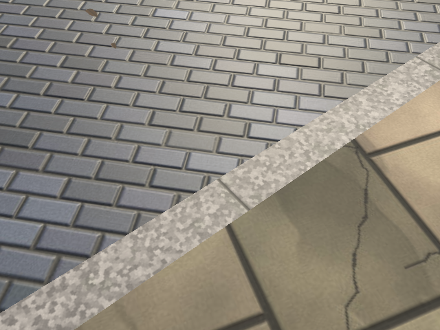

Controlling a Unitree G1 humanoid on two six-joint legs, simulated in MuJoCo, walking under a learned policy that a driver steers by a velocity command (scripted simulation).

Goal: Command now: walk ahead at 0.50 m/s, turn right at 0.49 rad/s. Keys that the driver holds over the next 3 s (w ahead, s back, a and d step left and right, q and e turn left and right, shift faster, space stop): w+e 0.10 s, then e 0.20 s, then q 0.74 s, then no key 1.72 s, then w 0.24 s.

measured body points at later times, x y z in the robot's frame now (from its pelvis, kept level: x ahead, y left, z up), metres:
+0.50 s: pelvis +0.22 -0.06 +0.00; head +0.25 -0.08 +0.45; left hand +0.41 +0.18 -0.10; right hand +0.31 -0.35 -0.12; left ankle +0.36 +0.09 -0.70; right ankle +0.22 -0.13 -0.74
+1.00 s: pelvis +0.28 -0.05 +0.00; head +0.32 -0.04 +0.44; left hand +0.43 +0.23 -0.11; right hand +0.43 -0.33 -0.10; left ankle +0.33 +0.07 -0.74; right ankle +0.30 -0.19 -0.72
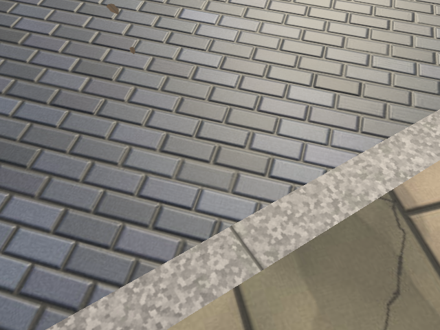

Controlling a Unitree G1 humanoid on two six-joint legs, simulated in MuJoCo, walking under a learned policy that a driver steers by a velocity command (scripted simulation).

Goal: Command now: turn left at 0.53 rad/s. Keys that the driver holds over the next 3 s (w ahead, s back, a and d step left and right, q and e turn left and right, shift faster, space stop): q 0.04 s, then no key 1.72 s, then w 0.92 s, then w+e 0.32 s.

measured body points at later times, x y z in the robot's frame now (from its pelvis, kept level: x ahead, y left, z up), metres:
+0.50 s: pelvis -0.01 +0.00 +0.00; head +0.01 +0.00 +0.45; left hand +0.07 +0.27 -0.12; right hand +0.16 -0.24 -0.11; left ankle -0.04 +0.12 -0.74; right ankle +0.01 -0.14 -0.74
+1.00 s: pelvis -0.01 +0.01 +0.00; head +0.00 +0.01 +0.45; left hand +0.01 +0.28 -0.14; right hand +0.11 -0.23 -0.13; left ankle -0.04 +0.12 -0.74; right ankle +0.01 -0.14 -0.74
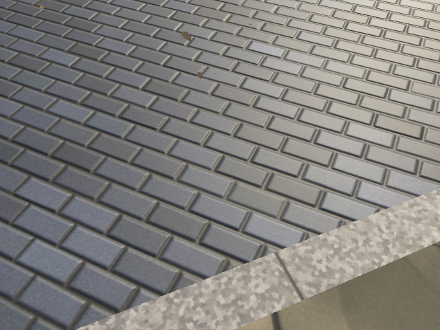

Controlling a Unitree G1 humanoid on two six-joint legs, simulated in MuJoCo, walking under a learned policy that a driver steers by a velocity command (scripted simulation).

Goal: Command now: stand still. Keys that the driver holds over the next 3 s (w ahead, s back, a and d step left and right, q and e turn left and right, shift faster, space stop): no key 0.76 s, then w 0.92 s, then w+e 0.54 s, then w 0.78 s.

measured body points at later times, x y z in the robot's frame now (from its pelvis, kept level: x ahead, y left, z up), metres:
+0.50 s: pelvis +0.00 +0.00 +0.00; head +0.01 -0.01 +0.45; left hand +0.02 +0.25 -0.15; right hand +0.04 -0.26 -0.15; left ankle -0.01 +0.12 -0.74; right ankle +0.01 -0.15 -0.74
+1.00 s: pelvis +0.03 -0.03 -0.01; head +0.03 -0.04 +0.44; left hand +0.03 +0.22 -0.16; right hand +0.00 -0.28 -0.16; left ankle -0.02 +0.11 -0.74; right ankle +0.01 -0.13 -0.74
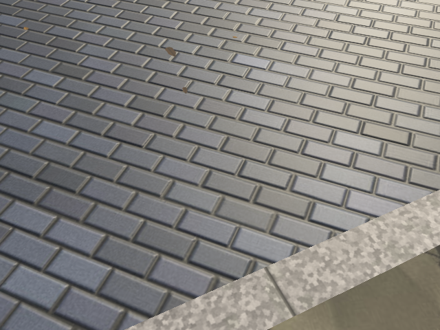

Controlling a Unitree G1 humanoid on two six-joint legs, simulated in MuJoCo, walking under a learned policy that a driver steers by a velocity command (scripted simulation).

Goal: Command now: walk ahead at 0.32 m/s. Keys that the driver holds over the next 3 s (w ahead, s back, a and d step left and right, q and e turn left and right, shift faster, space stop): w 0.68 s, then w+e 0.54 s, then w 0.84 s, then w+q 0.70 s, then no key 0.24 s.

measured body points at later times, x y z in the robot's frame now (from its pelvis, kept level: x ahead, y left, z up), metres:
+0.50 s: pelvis +0.24 +0.04 -0.01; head +0.27 +0.04 +0.43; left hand +0.13 +0.28 -0.15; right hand +0.46 -0.20 -0.11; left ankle +0.35 +0.13 -0.73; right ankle +0.00 -0.10 -0.67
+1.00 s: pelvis +0.52 +0.00 -0.01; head +0.55 -0.01 +0.44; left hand +0.75 +0.21 -0.11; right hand +0.47 -0.26 -0.15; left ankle +0.35 +0.13 -0.73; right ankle +0.66 -0.11 -0.72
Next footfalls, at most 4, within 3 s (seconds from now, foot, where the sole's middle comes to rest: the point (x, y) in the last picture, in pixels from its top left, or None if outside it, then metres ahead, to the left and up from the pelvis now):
0.44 left None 0.39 0.13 -0.77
1.02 right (270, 282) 0.70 -0.11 -0.77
1.52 left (229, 202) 1.03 0.01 -0.77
2.06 right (307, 162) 1.23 -0.31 -0.77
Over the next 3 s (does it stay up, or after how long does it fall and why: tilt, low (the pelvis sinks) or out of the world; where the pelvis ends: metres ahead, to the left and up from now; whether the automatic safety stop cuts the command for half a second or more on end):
stays up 1.60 -0.22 0.01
